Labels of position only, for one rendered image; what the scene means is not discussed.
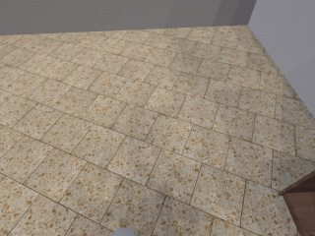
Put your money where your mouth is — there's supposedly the wardrobe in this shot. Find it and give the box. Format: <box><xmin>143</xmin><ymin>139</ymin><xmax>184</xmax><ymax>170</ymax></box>
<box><xmin>278</xmin><ymin>170</ymin><xmax>315</xmax><ymax>236</ymax></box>

